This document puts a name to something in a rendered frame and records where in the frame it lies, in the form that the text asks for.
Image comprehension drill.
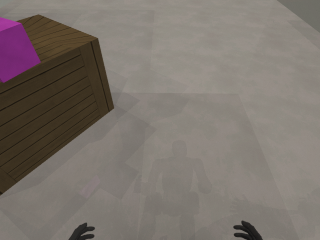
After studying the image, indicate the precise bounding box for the left robot hand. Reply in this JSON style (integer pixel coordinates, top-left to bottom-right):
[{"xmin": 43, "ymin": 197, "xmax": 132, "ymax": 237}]
[{"xmin": 69, "ymin": 223, "xmax": 95, "ymax": 240}]

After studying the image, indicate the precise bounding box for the carton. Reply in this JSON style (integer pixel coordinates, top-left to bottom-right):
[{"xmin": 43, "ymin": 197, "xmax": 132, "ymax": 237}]
[{"xmin": 0, "ymin": 17, "xmax": 41, "ymax": 83}]

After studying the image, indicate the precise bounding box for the pedestal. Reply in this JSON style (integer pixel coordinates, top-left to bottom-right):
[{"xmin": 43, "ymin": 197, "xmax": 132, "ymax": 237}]
[{"xmin": 0, "ymin": 14, "xmax": 114, "ymax": 195}]

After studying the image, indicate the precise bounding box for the right robot hand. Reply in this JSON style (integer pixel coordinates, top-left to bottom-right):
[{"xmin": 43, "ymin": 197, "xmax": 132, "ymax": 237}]
[{"xmin": 233, "ymin": 220, "xmax": 263, "ymax": 240}]

